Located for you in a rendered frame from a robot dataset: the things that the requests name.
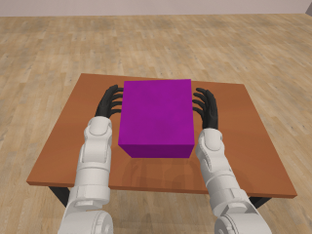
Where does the robot right forearm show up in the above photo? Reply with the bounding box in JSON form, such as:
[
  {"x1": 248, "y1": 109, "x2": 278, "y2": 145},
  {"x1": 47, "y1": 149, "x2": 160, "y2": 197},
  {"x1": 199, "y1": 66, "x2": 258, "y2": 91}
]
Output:
[{"x1": 195, "y1": 128, "x2": 272, "y2": 234}]

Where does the robot left forearm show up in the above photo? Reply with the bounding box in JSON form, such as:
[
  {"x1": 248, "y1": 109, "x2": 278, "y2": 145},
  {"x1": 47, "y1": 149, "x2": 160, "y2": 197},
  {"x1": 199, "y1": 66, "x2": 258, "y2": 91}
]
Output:
[{"x1": 58, "y1": 116, "x2": 112, "y2": 234}]

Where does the robot left hand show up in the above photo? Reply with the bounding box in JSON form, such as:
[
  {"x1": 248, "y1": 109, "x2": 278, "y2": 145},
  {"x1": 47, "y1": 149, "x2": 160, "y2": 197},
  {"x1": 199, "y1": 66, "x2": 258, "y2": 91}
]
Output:
[{"x1": 95, "y1": 84, "x2": 124, "y2": 119}]

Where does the robot right hand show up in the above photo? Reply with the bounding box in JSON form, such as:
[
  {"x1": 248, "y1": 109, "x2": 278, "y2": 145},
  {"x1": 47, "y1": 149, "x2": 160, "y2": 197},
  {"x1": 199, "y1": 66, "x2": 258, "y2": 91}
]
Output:
[{"x1": 192, "y1": 88, "x2": 218, "y2": 130}]

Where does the carton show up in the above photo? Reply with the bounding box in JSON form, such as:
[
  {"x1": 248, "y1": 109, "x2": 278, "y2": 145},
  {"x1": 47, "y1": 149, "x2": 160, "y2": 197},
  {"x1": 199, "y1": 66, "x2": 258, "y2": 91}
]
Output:
[{"x1": 118, "y1": 79, "x2": 195, "y2": 158}]

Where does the right robot upper arm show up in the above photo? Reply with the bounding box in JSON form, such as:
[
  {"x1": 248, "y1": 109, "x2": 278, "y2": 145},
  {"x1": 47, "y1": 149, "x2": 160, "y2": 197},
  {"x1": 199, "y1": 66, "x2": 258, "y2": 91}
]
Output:
[{"x1": 214, "y1": 213, "x2": 271, "y2": 234}]

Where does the left robot upper arm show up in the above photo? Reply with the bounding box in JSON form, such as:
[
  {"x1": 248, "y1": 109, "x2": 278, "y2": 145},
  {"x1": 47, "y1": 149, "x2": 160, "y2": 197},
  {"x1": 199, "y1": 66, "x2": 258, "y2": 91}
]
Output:
[{"x1": 58, "y1": 210, "x2": 113, "y2": 234}]

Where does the table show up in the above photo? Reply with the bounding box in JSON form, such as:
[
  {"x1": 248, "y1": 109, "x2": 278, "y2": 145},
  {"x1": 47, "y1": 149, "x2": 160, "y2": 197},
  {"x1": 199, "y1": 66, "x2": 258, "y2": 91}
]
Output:
[{"x1": 26, "y1": 73, "x2": 297, "y2": 209}]

